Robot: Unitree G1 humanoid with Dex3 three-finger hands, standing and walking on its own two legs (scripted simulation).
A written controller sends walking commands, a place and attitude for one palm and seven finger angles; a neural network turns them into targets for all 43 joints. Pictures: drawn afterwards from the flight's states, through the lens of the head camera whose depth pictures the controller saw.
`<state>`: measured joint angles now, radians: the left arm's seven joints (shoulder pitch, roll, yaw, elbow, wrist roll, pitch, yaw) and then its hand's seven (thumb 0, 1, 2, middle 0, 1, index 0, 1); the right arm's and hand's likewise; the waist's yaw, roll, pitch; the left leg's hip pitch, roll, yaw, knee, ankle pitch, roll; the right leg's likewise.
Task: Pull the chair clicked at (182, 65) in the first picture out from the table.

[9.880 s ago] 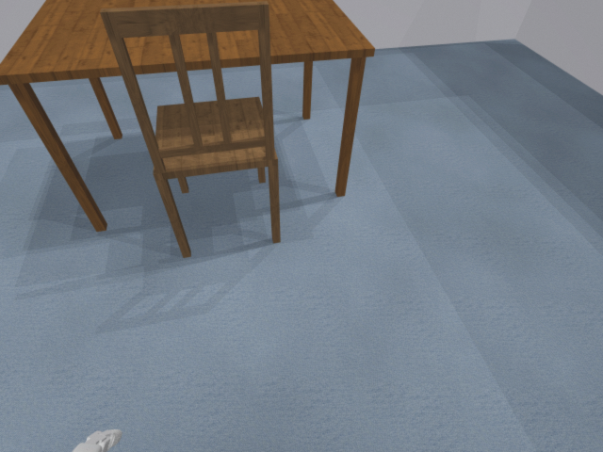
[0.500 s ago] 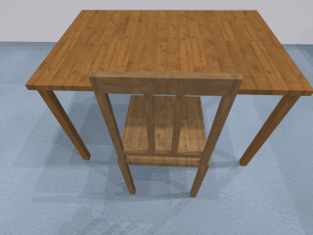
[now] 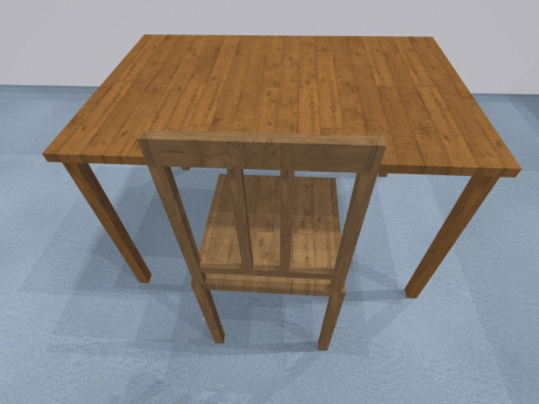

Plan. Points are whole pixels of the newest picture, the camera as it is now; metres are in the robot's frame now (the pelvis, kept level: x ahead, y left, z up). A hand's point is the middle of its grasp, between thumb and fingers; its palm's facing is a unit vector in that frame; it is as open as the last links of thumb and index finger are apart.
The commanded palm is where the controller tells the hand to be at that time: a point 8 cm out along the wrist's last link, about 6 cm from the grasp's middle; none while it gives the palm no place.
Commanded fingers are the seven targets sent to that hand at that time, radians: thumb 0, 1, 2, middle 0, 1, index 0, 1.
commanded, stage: come to a stop and stand still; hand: left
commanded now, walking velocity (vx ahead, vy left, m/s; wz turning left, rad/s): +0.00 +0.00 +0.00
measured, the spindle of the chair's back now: (242, 224) +0.48 +0.09 -0.07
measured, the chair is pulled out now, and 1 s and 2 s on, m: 0.00 0.00 0.00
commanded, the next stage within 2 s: look again from close up in 0.32 s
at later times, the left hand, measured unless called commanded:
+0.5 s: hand out of the picture -0.02 +0.14 -0.17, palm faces +0.04 -0.98 -0.20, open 7.4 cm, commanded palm none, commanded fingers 0.00 0.90 0.90 -0.20 -0.30 -0.20 -0.30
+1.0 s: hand out of the picture +0.08 +0.23 -0.17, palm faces +0.01 -0.97 -0.25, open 7.4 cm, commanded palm none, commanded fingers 0.00 0.90 0.90 -0.20 -0.30 -0.20 -0.30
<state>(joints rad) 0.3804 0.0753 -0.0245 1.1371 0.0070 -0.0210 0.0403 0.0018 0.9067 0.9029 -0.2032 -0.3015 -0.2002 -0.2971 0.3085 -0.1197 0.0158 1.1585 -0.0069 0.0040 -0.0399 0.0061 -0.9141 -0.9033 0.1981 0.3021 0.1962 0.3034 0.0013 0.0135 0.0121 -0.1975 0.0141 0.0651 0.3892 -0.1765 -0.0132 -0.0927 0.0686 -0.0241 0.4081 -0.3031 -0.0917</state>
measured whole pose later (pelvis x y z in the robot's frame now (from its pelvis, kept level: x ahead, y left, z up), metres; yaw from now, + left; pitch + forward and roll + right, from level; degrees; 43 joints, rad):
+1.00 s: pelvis +0.02 +0.05 -0.01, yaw +0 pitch +0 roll +1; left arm 0.21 0.17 0.00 1.00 0.01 -0.02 0.06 0.00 0.91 0.90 -0.20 -0.30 -0.20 -0.30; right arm 0.15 -0.18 -0.01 1.05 -0.02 -0.01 -0.02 0.01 -0.91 -0.90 0.20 0.30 0.20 0.30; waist 0.01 0.01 0.05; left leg -0.23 -0.04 0.08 0.50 -0.27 0.05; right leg -0.11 0.01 0.00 0.49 -0.38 -0.02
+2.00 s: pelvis +0.00 +0.06 +0.00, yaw +0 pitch +1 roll +1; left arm 0.40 0.16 0.01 0.75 -0.04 0.06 0.06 0.01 0.92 0.90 -0.21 -0.30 -0.20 -0.30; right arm 0.28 -0.17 0.01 1.03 0.01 -0.06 -0.03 0.01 -0.92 -0.90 0.20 0.30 0.20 0.30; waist 0.00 -0.01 0.04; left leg -0.26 -0.07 0.09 0.44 -0.20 0.08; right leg -0.17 -0.02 0.00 0.50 -0.34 0.00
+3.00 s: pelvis -0.05 +0.05 -0.10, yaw +1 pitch +16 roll -4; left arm 0.37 0.24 0.18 0.10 -0.29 -0.47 -0.31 0.00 -0.14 0.46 -0.10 -0.14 -0.09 -0.13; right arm 0.23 -0.26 -0.03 0.60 0.03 -0.21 -0.06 0.02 -0.91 -0.90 0.20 0.30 0.20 0.30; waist -0.02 0.04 -0.13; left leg -1.02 0.01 0.02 1.17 -0.43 0.07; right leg -0.86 0.04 -0.10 1.14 -0.56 -0.03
